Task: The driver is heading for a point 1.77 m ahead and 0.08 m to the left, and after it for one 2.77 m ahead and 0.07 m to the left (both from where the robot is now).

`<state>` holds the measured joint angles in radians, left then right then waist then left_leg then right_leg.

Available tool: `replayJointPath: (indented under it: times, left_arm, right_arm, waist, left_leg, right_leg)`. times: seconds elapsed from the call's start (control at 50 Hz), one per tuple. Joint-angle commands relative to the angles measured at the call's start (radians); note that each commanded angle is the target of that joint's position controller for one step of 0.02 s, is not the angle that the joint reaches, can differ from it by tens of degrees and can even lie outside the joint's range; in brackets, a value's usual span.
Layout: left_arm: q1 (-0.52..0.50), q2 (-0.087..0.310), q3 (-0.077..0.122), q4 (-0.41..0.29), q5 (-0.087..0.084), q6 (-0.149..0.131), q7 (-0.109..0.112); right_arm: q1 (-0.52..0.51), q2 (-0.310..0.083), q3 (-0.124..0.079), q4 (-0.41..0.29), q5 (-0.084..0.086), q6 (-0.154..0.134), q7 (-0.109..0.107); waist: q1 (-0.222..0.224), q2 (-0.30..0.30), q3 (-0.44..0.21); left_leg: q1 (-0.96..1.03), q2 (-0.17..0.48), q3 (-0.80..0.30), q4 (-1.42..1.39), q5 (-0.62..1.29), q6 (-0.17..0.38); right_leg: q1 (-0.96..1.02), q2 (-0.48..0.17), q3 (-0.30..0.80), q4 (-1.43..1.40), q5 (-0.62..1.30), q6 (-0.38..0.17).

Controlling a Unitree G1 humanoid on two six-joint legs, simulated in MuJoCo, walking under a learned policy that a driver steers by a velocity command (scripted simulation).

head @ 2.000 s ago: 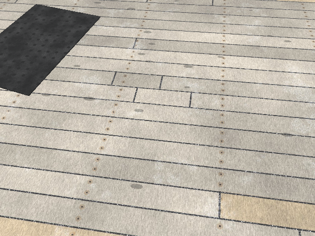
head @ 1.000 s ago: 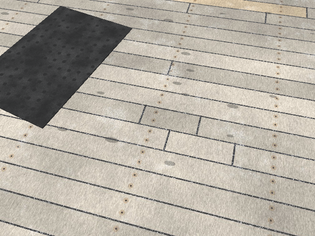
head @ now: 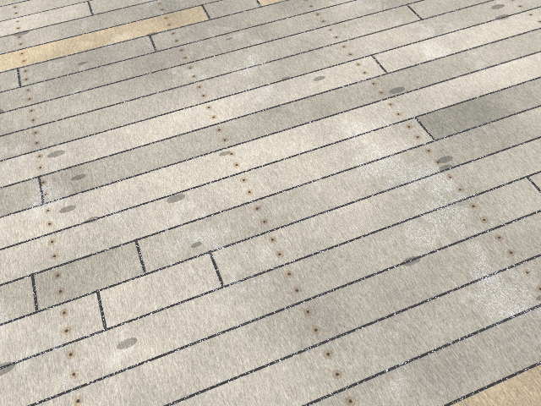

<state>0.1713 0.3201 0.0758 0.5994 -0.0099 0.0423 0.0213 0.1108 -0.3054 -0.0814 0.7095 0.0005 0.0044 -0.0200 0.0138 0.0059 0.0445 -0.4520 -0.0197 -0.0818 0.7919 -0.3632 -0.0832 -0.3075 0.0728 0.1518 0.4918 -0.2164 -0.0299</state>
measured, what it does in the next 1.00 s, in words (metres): steps on the spot: left foot, then right foot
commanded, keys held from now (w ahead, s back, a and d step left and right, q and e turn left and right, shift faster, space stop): e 0.10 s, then no key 0.54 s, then w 0.36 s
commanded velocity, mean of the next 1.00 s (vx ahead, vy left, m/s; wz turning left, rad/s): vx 0.09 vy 0.00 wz -0.20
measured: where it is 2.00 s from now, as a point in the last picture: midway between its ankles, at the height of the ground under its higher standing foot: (317, 351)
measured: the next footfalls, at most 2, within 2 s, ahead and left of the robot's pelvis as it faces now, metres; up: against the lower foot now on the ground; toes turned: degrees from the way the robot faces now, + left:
left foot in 0.10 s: +0.06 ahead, +0.13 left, +0.00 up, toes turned -9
right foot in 0.46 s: +0.00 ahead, -0.12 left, +0.00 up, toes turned -6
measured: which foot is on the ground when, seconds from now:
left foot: up 0.00-0.08, down 0.10-0.70, up 0.72-0.92, down 0.94-1.00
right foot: down 0.00-0.10, up 0.12-0.44, down 0.46-0.94, up 0.96-1.00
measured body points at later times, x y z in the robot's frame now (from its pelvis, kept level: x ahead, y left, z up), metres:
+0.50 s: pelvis -0.01 +0.01 +0.00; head +0.02 +0.00 +0.44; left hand +0.18 +0.24 -0.11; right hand +0.08 -0.27 -0.12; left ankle +0.02 +0.14 -0.74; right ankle -0.04 -0.12 -0.74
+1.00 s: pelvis +0.07 +0.02 -0.01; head +0.08 +0.05 +0.44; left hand +0.18 +0.29 -0.14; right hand +0.12 -0.27 -0.10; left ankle +0.09 +0.11 -0.74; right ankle -0.04 -0.11 -0.70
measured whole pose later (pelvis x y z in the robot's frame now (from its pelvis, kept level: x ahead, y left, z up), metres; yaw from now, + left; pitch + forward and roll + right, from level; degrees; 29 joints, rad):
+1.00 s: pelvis +0.07 +0.02 -0.01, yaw -10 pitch +0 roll -1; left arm 0.34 0.30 0.05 0.76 -0.03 -0.03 0.01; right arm 0.27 -0.30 -0.05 0.81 0.01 -0.09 0.02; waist 0.00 -0.04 0.00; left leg -0.28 -0.01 0.05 0.57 -0.30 0.04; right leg -0.26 0.01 0.08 0.86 -0.47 -0.01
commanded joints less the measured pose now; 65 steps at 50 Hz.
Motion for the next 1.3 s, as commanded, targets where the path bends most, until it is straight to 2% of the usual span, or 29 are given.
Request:
replayJointPath:
  times: [0.02,0.08,0.1,0.12,0.14,0.16,0.18,0.22,0.32,0.38,0.42,0.44,0.46,0.48,0.52,0.64,0.68,0.72,0.76,0.82,0.88,0.92,0.94,0.96,0.98,1.0,1.04,1.16,1.3]
  left_arm:
    - [-0.035,0.178,0.052,-0.071,-0.003,-0.008,-0.003]
    - [-0.074,0.167,0.048,-0.076,-0.019,0.0,-0.001]
    - [-0.063,0.146,0.042,-0.075,-0.021,0.0,0.003]
    - [-0.01,0.087,0.025,-0.071,-0.003,-0.002,0.003]
    - [-0.013,0.107,0.033,-0.096,-0.009,-0.011,0.007]
    - [0.019,0.18,0.055,-0.072,0.007,-0.019,0.011]
    - [0.03,0.202,0.068,-0.045,-0.002,-0.016,0.008]
    - [0.043,0.151,0.06,-0.012,0.0,0.0,0.014]
    - [-0.017,0.042,0.013,-0.027,0.001,0.0,0.005]
    - [-0.022,0.047,0.009,-0.021,-0.004,-0.002,-0.003]
    - [0.041,0.045,0.011,0.015,0.0,-0.004,-0.007]
    - [0.044,0.066,0.011,0.014,0.009,-0.005,-0.006]
    - [0.058,0.12,0.018,0.004,0.016,-0.006,0.002]
    - [0.004,0.141,0.017,0.01,0.03,-0.005,0.003]
    - [-0.032,0.037,-0.008,0.003,0.037,-0.02,-0.014]
    - [0.012,0.038,-0.017,0.04,0.029,-0.045,-0.01]
    - [0.037,0.06,-0.011,0.05,0.023,-0.039,-0.004]
    - [0.095,0.123,0.008,0.062,0.013,-0.034,-0.002]
    - [0.134,0.131,0.011,0.076,0.006,-0.049,0.002]
    - [0.118,0.104,0.007,0.079,-0.011,-0.073,-0.001]
    - [0.043,0.123,0.012,0.068,-0.02,-0.07,-0.013]
    - [0.048,0.079,-0.001,0.073,-0.008,-0.069,-0.018]
    - [0.032,0.016,-0.021,0.064,0.003,-0.077,-0.022]
    - [0.035,-0.017,-0.03,0.008,-0.001,-0.097,-0.016]
    - [0.04,0.06,-0.008,0.01,-0.026,-0.114,-0.011]
    - [0.041,0.091,0.002,0.019,-0.04,-0.124,-0.015]
    - [0.025,0.077,0.003,0.04,-0.015,-0.133,-0.019]
    - [-0.045,0.017,-0.008,0.022,0.0,-0.123,-0.038]
    - [-0.262,-0.012,-0.029,-0.046,-0.014,-0.145,-0.073]
  right_arm:
    - [-0.018,-0.094,-0.025,-0.079,0.007,-0.024,0.01]
    - [0.044,-0.092,-0.031,-0.067,0.008,-0.038,0.021]
    - [0.071,-0.115,-0.04,-0.061,0.001,-0.041,0.018]
    - [0.089,-0.178,-0.051,-0.071,-0.018,-0.037,0.012]
    - [0.069,-0.22,-0.055,-0.064,-0.049,-0.031,0.015]
    - [0.041,-0.168,-0.041,-0.088,-0.041,-0.037,0.014]
    - [-0.001,-0.121,-0.026,-0.095,-0.029,-0.038,0.008]
    - [-0.038,-0.097,-0.016,-0.097,-0.002,-0.034,0.003]
    - [0.001,-0.092,-0.007,-0.071,-0.008,-0.016,-0.002]
    - [0.034,-0.132,-0.015,-0.054,0.003,-0.004,0.005]
    - [0.033,-0.119,-0.005,-0.044,0.018,-0.002,0.008]
    - [0.079,-0.102,0.003,-0.026,0.019,-0.011,0.011]
    - [0.098,-0.076,0.014,-0.026,-0.007,-0.025,0.018]
    - [0.128,-0.022,0.03,-0.029,-0.027,-0.038,0.023]
    - [0.037,-0.07,0.024,-0.023,-0.032,-0.037,0.019]
    - [0.066,-0.065,0.024,0.02,-0.016,-0.024,0.003]
    - [0.073,-0.057,0.024,0.037,-0.009,-0.021,-0.002]
    - [0.031,-0.058,0.022,0.019,0.007,-0.031,-0.003]
    - [-0.008,-0.076,0.013,-0.007,0.026,-0.055,0.006]
    - [-0.002,-0.074,0.013,-0.011,0.035,-0.087,0.032]
    - [0.092,-0.056,0.018,0.038,0.024,-0.101,0.052]
    - [0.253,-0.077,0.003,0.103,0.02,-0.095,0.048]
    - [0.352,-0.123,-0.01,0.115,0.021,-0.095,0.038]
    - [0.418,-0.263,-0.037,0.106,0.012,-0.097,0.039]
    - [0.376,-0.206,-0.019,0.092,0.001,-0.105,0.042]
    - [0.308,-0.157,-0.003,0.076,0.005,-0.11,0.039]
    - [0.256,-0.123,0.011,0.059,-0.003,-0.109,0.039]
    - [0.29,-0.111,0.023,0.075,0.002,-0.096,0.026]
    - [0.371,-0.128,0.021,0.121,0.013,-0.079,0.011]
  waist:
    - [0.005,-0.178,-0.128]
    - [-0.04,-0.172,-0.136]
    - [-0.045,-0.141,-0.145]
    - [-0.016,0.042,-0.184]
    - [0.011,0.288,-0.112]
    - [0.002,0.216,-0.109]
    - [0.015,0.152,-0.092]
    - [0.016,0.112,-0.065]
    - [-0.023,0.166,-0.11]
    - [-0.047,0.196,-0.114]
    - [-0.008,0.168,-0.104]
    - [-0.013,0.134,-0.106]
    - [-0.033,0.022,-0.144]
    - [-0.096,-0.163,-0.142]
    - [-0.039,-0.108,-0.096]
    - [-0.032,-0.087,-0.032]
    - [-0.015,-0.101,-0.039]
    - [0.029,-0.165,0.043]
    - [0.048,-0.205,0.103]
    - [0.033,-0.152,0.08]
    - [-0.031,-0.112,0.004]
    - [-0.098,-0.075,-0.053]
    - [-0.14,0.041,-0.071]
    - [-0.14,0.311,-0.104]
    - [-0.121,0.216,-0.064]
    - [-0.09,0.156,0.024]
    - [-0.071,0.063,0.047]
    - [-0.069,0.06,0.033]
    - [-0.119,0.064,0.09]
  left_leg:
    - [0.036,-0.023,-0.001,-0.102,-0.01,0.013]
    - [0.172,-0.027,0.012,-0.348,0.123,0.043]
    - [0.274,0.028,-0.014,-0.426,0.232,0.068]
    - [0.385,0.232,-0.191,-0.46,0.358,0.142]
    - [0.335,0.389,-0.432,-0.501,0.488,0.323]
    - [0.299,0.433,-0.452,-0.501,0.482,0.397]
    - [0.278,0.374,-0.347,-0.483,0.457,0.363]
    - [0.293,0.281,-0.222,-0.462,0.42,0.299]
    - [0.346,0.223,-0.094,-0.435,0.504,0.292]
    - [0.331,0.236,-0.11,-0.421,0.501,0.3]
    - [0.285,0.22,-0.097,-0.39,0.481,0.267]
    - [0.235,0.205,-0.089,-0.386,0.428,0.215]
    - [0.167,0.159,-0.038,-0.321,0.319,0.142]
    - [0.177,0.074,0.058,-0.333,0.119,0.075]
    - [0.259,0.071,0.063,-0.341,0.17,0.033]
    - [0.26,0.076,0.061,-0.344,0.227,0.035]
    - [0.226,0.032,0.117,-0.282,0.08,0.034]
    - [0.062,0.0,0.15,-0.146,-0.054,0.049]
    - [-0.089,0.045,0.083,0.006,-0.141,0.092]
    - [-0.171,0.101,0.048,-0.01,-0.16,0.143]
    - [0.163,0.041,0.132,-0.227,0.098,0.14]
    - [0.44,-0.005,0.155,-0.277,0.182,0.124]
    - [0.548,0.118,-0.024,-0.369,0.083,0.164]
    - [0.632,0.371,-0.496,-0.556,-0.145,0.32]
    - [0.578,0.426,-0.665,-0.634,-0.336,0.386]
    - [0.539,0.404,-0.574,-0.632,-0.358,0.362]
    - [0.507,0.317,-0.383,-0.627,-0.125,0.305]
    - [0.462,0.218,-0.099,-0.667,0.35,0.279]
    - [0.448,0.223,-0.007,-0.677,0.424,0.267]
  right_leg:
    - [0.119,-0.239,0.317,-0.098,0.247,-0.19]
    - [0.104,-0.196,0.354,-0.042,0.244,-0.143]
    - [0.047,-0.158,0.331,-0.001,0.149,-0.099]
    - [-0.053,-0.068,0.206,0.184,-0.117,-0.036]
    - [-0.237,0.074,0.024,0.371,-0.436,0.021]
    - [-0.245,0.01,0.041,0.589,-0.448,0.062]
    - [-0.245,0.001,0.04,0.673,-0.381,0.076]
    - [-0.267,0.001,0.034,0.712,-0.283,0.108]
    - [-0.125,-0.048,-0.066,0.388,-0.249,0.133]
    - [-0.002,-0.055,-0.131,0.156,-0.207,0.121]
    - [0.132,-0.042,-0.158,-0.112,0.006,0.085]
    - [0.222,-0.068,-0.112,-0.181,0.108,0.055]
    - [0.324,-0.181,0.012,-0.148,0.31,0.016]
    - [0.23,-0.248,0.066,-0.095,0.288,-0.063]
    - [0.119,-0.195,0.045,-0.121,0.041,-0.064]
    - [0.08,-0.156,0.021,-0.117,0.064,-0.022]
    - [0.09,-0.157,0.048,-0.157,-0.207,-0.05]
    - [0.083,-0.25,0.213,-0.262,-0.533,-0.134]
    - [0.106,-0.345,0.354,-0.325,-0.548,-0.198]
    - [0.217,-0.364,0.322,-0.314,-0.383,-0.201]
    - [0.079,-0.268,0.133,-0.262,-0.183,-0.153]
    - [-0.063,-0.205,0.049,-0.137,-0.163,-0.11]
    - [-0.162,-0.127,-0.043,0.098,-0.141,-0.049]
    - [-0.37,-0.007,-0.145,0.447,-0.305,0.023]
    - [-0.463,-0.042,-0.044,0.624,-0.369,0.017]
    - [-0.535,-0.098,-0.03,0.675,-0.27,-0.006]
    - [-0.528,-0.153,-0.062,0.634,-0.104,-0.022]
    - [-0.467,-0.166,-0.133,0.404,0.127,0.041]
    - [-0.344,-0.112,-0.177,0.062,0.318,0.034]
